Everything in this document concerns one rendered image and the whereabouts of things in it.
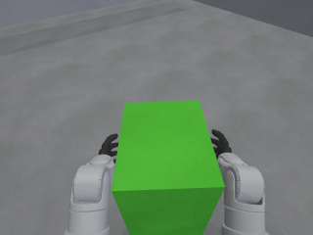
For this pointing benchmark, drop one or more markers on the robot left forearm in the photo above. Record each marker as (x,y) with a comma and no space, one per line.
(90,197)

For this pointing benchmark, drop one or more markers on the robot right hand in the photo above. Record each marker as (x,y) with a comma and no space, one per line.
(222,144)

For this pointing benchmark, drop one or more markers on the carton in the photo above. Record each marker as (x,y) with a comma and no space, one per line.
(166,179)

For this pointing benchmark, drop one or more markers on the robot left hand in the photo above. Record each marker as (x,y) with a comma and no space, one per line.
(107,146)

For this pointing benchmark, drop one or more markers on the robot right forearm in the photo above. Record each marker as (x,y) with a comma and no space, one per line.
(244,197)

